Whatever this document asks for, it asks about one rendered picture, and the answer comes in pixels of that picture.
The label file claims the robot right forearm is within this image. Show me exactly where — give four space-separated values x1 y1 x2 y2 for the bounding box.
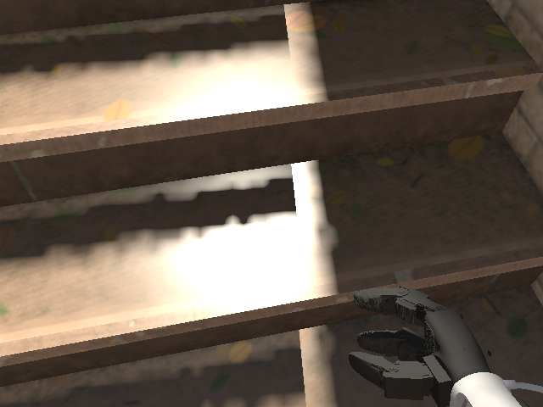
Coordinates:
450 372 529 407

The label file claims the right robot hand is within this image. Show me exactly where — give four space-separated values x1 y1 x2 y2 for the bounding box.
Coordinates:
349 285 491 407

